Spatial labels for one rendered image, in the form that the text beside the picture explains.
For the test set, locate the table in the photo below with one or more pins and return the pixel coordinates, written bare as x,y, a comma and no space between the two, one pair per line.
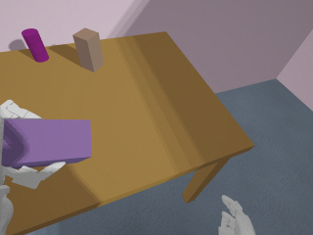
152,118

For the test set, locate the right robot hand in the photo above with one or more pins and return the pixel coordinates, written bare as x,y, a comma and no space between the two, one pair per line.
240,225

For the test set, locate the left robot hand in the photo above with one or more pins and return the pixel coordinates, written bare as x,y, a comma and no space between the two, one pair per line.
25,176

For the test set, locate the sponge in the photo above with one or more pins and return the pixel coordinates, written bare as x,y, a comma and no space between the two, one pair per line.
42,142

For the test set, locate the robot left forearm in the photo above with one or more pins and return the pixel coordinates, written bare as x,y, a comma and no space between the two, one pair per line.
6,209

